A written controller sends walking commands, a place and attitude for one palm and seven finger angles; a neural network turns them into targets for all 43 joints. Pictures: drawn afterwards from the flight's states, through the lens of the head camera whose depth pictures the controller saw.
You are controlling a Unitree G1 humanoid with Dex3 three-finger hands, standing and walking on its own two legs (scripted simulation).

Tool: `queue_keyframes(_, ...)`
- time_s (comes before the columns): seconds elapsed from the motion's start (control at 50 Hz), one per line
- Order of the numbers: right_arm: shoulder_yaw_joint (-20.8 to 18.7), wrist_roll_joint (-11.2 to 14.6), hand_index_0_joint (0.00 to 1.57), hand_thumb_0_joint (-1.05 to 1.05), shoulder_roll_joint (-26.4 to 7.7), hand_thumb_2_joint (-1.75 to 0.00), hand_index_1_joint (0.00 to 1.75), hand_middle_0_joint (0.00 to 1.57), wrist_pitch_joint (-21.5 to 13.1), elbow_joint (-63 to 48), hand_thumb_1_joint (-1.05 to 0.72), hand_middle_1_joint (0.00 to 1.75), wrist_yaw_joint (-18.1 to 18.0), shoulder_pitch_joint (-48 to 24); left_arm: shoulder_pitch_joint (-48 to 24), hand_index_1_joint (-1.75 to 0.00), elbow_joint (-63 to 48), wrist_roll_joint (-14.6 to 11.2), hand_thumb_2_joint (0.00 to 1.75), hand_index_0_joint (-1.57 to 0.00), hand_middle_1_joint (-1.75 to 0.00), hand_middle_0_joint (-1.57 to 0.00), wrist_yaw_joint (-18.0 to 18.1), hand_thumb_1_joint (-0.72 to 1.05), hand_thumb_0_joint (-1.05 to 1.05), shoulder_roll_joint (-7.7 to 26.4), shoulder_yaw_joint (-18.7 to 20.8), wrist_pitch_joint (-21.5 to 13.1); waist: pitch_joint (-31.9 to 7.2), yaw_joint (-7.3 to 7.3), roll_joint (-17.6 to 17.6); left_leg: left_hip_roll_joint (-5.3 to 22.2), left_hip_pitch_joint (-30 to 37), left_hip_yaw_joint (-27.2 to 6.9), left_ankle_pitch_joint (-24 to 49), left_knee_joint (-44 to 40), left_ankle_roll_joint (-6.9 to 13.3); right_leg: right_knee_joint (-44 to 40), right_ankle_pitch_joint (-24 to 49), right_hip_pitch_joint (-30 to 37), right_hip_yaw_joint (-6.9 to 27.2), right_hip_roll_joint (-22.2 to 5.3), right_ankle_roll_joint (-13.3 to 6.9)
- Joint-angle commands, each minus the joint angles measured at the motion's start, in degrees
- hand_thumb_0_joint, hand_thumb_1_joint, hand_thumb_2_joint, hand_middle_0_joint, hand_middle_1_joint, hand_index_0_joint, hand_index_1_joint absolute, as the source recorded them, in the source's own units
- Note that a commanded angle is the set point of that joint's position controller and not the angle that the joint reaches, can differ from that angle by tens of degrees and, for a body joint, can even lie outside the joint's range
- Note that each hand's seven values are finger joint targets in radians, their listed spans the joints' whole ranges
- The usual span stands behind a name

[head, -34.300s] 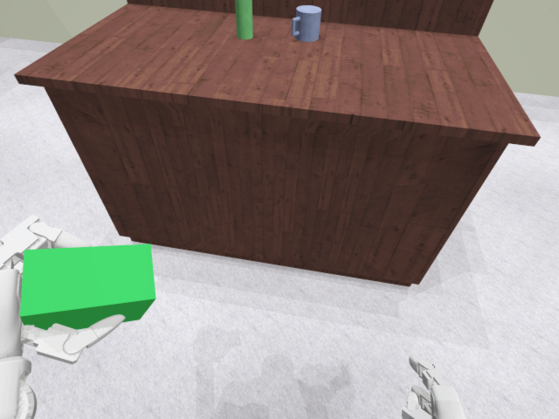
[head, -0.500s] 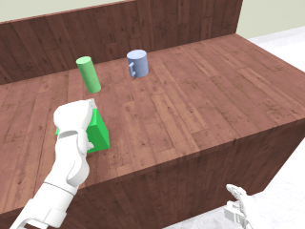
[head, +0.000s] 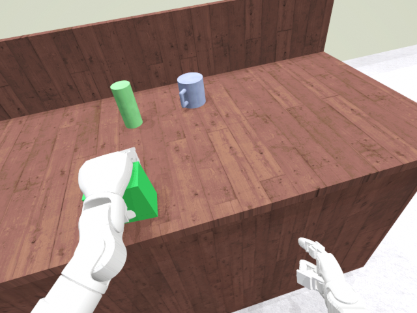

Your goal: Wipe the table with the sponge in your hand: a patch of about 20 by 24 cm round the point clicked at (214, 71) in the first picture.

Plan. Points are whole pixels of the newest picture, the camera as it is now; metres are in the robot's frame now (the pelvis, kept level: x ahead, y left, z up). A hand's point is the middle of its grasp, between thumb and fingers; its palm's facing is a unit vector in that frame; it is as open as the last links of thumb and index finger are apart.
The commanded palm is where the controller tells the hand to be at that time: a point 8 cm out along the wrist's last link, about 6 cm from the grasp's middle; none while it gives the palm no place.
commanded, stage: wipe back along the middle lane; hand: left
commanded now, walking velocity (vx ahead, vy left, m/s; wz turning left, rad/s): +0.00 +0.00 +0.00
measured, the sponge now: (127, 200) +0.30 +0.22 +0.09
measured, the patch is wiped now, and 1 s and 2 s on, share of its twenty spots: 0.75 0.85 0.85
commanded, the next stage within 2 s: slide across to the third lane in 0.04 s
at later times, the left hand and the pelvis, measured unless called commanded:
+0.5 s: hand (138, 194) +0.28 +0.17 +0.13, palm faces +0.13 -0.10 -0.99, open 10.2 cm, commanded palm +0.25 +0.15 +0.18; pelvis -0.01 -0.02 +0.00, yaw +0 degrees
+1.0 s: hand (172, 185) +0.30 +0.11 +0.13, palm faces +0.13 -0.20 -0.97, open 10.2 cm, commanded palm +0.28 +0.12 +0.19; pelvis -0.01 -0.03 +0.00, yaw -1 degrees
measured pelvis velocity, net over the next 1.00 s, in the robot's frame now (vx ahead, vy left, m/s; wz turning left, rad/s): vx -0.01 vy -0.03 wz -0.01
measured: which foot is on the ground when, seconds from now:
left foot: down 0.00-1.00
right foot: down 0.00-1.00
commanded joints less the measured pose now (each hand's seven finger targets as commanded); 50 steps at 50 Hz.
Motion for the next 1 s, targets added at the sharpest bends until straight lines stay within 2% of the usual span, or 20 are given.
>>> queue_keyframes(0.0,-1.99,-0.27,0.20,0.00,-4.36,-0.90,0.30,0.20,-3.44,-11.41,-0.90,0.30,-0.18,-14.42,-2.15,-1.60,-7.03,-3.24,1.30,-1.20,-1.60,-1.20,-1.85,0.10,0.00,0.69,-0.19,-0.23,-7.25,-0.12,-9.89,-0.65,4.17,-0.86,12.22,-2.39,1.43,-4.94,16.14,2.05,2.38,-0.42,0.15)
queue_keyframes(0.08,-2.28,-0.39,0.20,0.00,-4.73,-0.90,0.30,0.20,-3.64,-11.27,-0.90,0.30,-0.21,-14.89,1.42,-1.60,-8.99,-3.94,1.30,-1.20,-1.60,-1.20,-1.31,0.10,0.00,4.42,3.76,-0.81,-5.78,0.55,-10.70,-0.60,4.02,-1.22,11.35,-2.38,1.48,-5.84,15.65,1.91,4.55,-0.18,-0.01)
queue_keyframes(0.12,-2.25,-0.29,0.20,0.00,-4.55,-0.90,0.30,0.20,-3.85,-10.96,-0.90,0.30,-0.25,-13.96,2.16,-1.60,-8.37,-3.86,1.30,-1.20,-1.60,-1.20,-1.11,0.10,0.00,3.35,2.98,-0.81,-5.27,-0.01,-11.32,-0.56,3.88,-0.73,11.79,-2.05,1.31,-5.84,15.91,1.61,3.98,-0.45,0.34)
queue_keyframes(0.18,-2.39,-0.53,0.20,0.00,-4.52,-0.90,0.30,0.20,-4.02,-11.19,-0.90,0.30,-0.84,-15.02,-3.90,-1.60,-11.46,-3.73,1.30,-1.20,-1.60,-1.20,-0.74,0.10,0.00,4.95,3.32,-1.15,-4.94,-0.24,-9.68,-0.61,4.90,-1.10,9.69,-2.41,1.66,-7.15,12.43,0.28,5.55,-0.44,-0.05)
queue_keyframes(0.28,-2.28,-0.36,0.20,0.00,-4.18,-0.90,0.30,0.20,-5.37,-10.53,-0.90,0.30,-1.50,-15.28,-11.50,-1.60,-10.16,-3.33,1.30,-1.20,-1.60,-1.20,-0.51,0.10,0.00,3.85,0.77,-1.87,-4.70,-0.88,-8.44,-0.79,6.11,-1.18,7.56,-2.95,1.67,-8.28,7.73,-1.19,5.57,-0.72,-0.08)
queue_keyframes(0.32,-2.39,-0.35,0.20,0.00,-3.68,-0.90,0.30,0.20,-6.36,-10.16,-0.90,0.30,-1.26,-14.66,-12.07,-1.60,-8.93,-2.91,1.30,-1.20,-1.60,-1.20,-0.57,0.10,0.00,0.85,-2.37,-2.46,-6.49,-0.83,-7.94,-0.98,7.04,-1.15,8.90,-2.75,1.65,-7.68,8.58,-0.74,4.16,-0.87,-0.09)
queue_keyframes(0.38,-2.44,-0.47,0.20,0.00,-3.71,-0.90,0.30,0.20,-6.93,-10.19,-0.90,0.30,-1.29,-15.55,-15.00,-1.60,-9.65,-3.50,1.30,-1.20,-1.60,-1.20,-0.33,0.10,0.00,3.02,-0.54,-3.03,-6.78,-0.41,-9.56,-1.12,7.30,-1.33,8.27,-2.94,1.84,-8.55,8.25,0.05,5.63,-0.95,-0.12)
queue_keyframes(0.44,-2.37,-0.59,0.20,0.00,-3.54,-0.90,0.30,0.20,-7.29,-9.06,-0.90,0.30,-1.00,-15.09,-17.14,-1.60,-7.71,-3.50,1.30,-1.20,-1.60,-1.20,-0.03,0.10,0.00,-0.38,-3.45,-3.27,-6.56,-0.67,-10.41,-1.13,8.01,-0.97,8.95,-3.25,1.57,-8.81,8.98,-0.05,4.11,-1.15,0.03)
queue_keyframes(0.48,-2.25,-0.58,0.20,0.00,-3.38,-0.90,0.30,0.20,-7.40,-9.46,-0.90,0.30,-1.05,-16.06,-19.28,-1.60,-9.71,-3.65,1.30,-1.20,-1.60,-1.20,0.70,0.10,0.00,3.32,-0.20,-3.63,-7.22,0.00,-9.73,-1.09,8.34,-1.46,8.57,-3.83,1.46,-9.04,7.61,0.51,5.49,-0.96,-0.32)
queue_keyframes(0.5,-2.06,-0.74,0.20,0.00,-2.99,-0.90,0.30,0.20,-7.68,-9.41,-0.90,0.30,-1.00,-15.67,-20.63,-1.60,-8.90,-3.45,1.30,-1.20,-1.60,-1.20,0.80,0.10,0.00,-0.32,-3.48,-3.52,-8.04,-0.20,-9.88,-1.36,8.58,-0.53,9.33,-3.31,1.56,-8.84,8.42,1.04,4.19,-1.35,-0.07)
queue_keyframes(0.58,-2.04,-0.97,0.20,0.00,-3.26,-0.90,0.30,0.20,-6.64,-8.79,-0.90,0.30,-1.08,-16.04,-22.91,-1.60,-9.49,-3.57,1.30,-1.20,-1.60,-1.20,2.01,0.10,0.00,5.34,2.03,-3.82,-7.68,0.31,-8.92,-1.10,8.87,-0.82,9.47,-4.35,1.06,-9.78,8.53,1.70,6.27,-1.07,-0.53)
queue_keyframes(0.6,-1.95,-1.03,0.20,0.00,-2.69,-0.90,0.30,0.20,-6.77,-9.08,-0.90,0.30,-1.00,-16.03,-22.47,-1.60,-8.82,-3.61,1.30,-1.20,-1.60,-1.20,2.05,0.10,0.00,1.32,-1.16,-3.61,-8.59,0.31,-8.75,-1.26,9.12,-0.01,10.42,-3.97,1.15,-9.43,9.21,2.39,4.94,-1.31,-0.38)
queue_keyframes(0.68,-2.02,-0.95,0.20,0.00,-2.96,-0.90,0.30,0.20,-5.69,-9.11,-0.90,0.30,-0.68,-15.76,-22.94,-1.60,-9.33,-4.24,1.30,-1.20,-1.60,-1.20,2.66,0.10,0.00,3.21,0.73,-3.83,-8.35,0.27,-7.56,-0.96,9.23,-0.35,10.58,-4.84,0.81,-9.56,9.83,2.52,5.70,-0.98,-0.65)
queue_keyframes(0.7,-1.94,-0.97,0.20,0.00,-2.56,-0.90,0.30,0.20,-5.75,-9.28,-0.90,0.30,-0.59,-15.77,-22.95,-1.60,-8.49,-4.16,1.30,-1.20,-1.60,-1.20,2.67,0.10,0.00,-0.51,-2.33,-3.56,-9.15,0.16,-7.97,-1.10,9.51,0.23,11.49,-4.40,0.97,-9.19,10.94,2.98,4.64,-1.12,-0.58)
queue_keyframes(0.78,-2.23,-0.81,0.20,0.00,-2.82,-0.90,0.30,0.20,-5.00,-9.53,-0.90,0.30,-0.18,-15.70,-22.55,-1.60,-9.35,-4.87,1.30,-1.20,-1.60,-1.20,3.05,0.10,0.00,0.96,-1.19,-3.72,-8.67,-0.03,-8.92,-0.90,9.43,-0.01,11.44,-4.57,1.00,-9.81,11.46,2.91,5.74,-1.18,-0.52)
queue_keyframes(0.82,-2.21,-0.70,0.20,0.00,-2.62,-0.90,0.30,0.20,-4.92,-8.93,-0.90,0.30,-0.05,-15.24,-23.60,-1.60,-7.27,-4.71,1.30,-1.20,-1.60,-1.20,3.17,0.10,0.00,-2.19,-4.03,-3.59,-8.17,-0.68,-9.61,-0.81,9.67,0.26,11.55,-4.51,0.96,-9.86,11.26,2.06,4.81,-1.26,-0.44)
queue_keyframes(0.86,-2.53,-0.78,0.20,0.00,-3.05,-0.90,0.30,0.20,-4.48,-8.55,-0.90,0.30,-0.29,-15.16,-24.71,-1.60,-6.63,-4.66,1.30,-1.20,-1.60,-1.20,3.42,0.10,0.00,-0.37,-2.56,-3.55,-8.51,-0.59,-9.86,-0.91,9.86,0.47,11.80,-4.27,1.07,-10.18,12.44,2.48,5.42,-1.30,-0.38)
queue_keyframes(0.88,-2.60,-0.84,0.20,0.00,-3.41,-0.90,0.30,0.20,-4.27,-8.55,-0.90,0.30,-0.60,-14.99,-24.59,-1.60,-6.00,-4.68,1.30,-1.20,-1.60,-1.20,3.77,0.10,0.00,4.02,1.43,-3.53,-7.96,-0.32,-10.26,-0.83,9.21,0.26,10.79,-4.58,1.00,-10.78,10.64,2.64,6.84,-1.24,-0.46)
queue_keyframes(0.9,-2.35,-0.80,0.20,0.00,-2.92,-0.90,0.30,0.20,-4.37,-8.93,-0.90,0.30,-0.64,-15.25,-25.98,-1.60,-5.36,-4.49,1.30,-1.20,-1.60,-1.20,3.69,0.10,0.00,-0.32,-2.25,-3.23,-8.86,-0.57,-9.82,-1.13,9.12,1.00,11.30,-4.35,1.08,-10.31,11.81,3.35,5.82,-1.57,-0.30)
queue_keyframes(0.98,-2.42,-0.58,0.20,0.00,-3.68,-0.90,0.30,0.20,-3.56,-8.38,-0.90,0.30,-1.21,-14.88,-26.96,-1.60,-2.53,-4.57,1.30,-1.20,-1.60,-1.20,3.80,0.10,0.00,3.31,0.92,-2.99,-7.51,-0.77,-9.44,-0.85,8.54,0.70,10.05,-5.08,0.89,-10.83,10.06,2.17,6.58,-1.37,-0.41)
